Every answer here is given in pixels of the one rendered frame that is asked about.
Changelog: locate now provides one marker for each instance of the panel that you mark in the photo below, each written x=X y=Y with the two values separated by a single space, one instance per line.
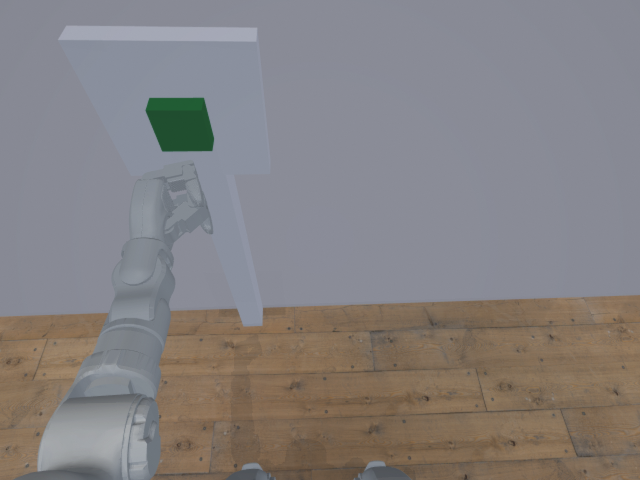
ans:
x=121 y=67

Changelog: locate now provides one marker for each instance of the button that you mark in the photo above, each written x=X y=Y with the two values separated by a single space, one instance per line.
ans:
x=180 y=124

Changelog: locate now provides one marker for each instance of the robot left upper arm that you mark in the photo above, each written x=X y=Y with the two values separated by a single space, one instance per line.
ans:
x=113 y=437

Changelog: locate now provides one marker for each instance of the robot right shin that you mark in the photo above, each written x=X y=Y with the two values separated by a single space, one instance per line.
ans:
x=374 y=464

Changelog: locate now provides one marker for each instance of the left robot hand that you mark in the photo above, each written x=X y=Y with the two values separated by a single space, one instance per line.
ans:
x=151 y=204

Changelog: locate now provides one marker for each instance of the robot left forearm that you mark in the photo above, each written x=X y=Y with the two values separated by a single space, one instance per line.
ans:
x=128 y=350

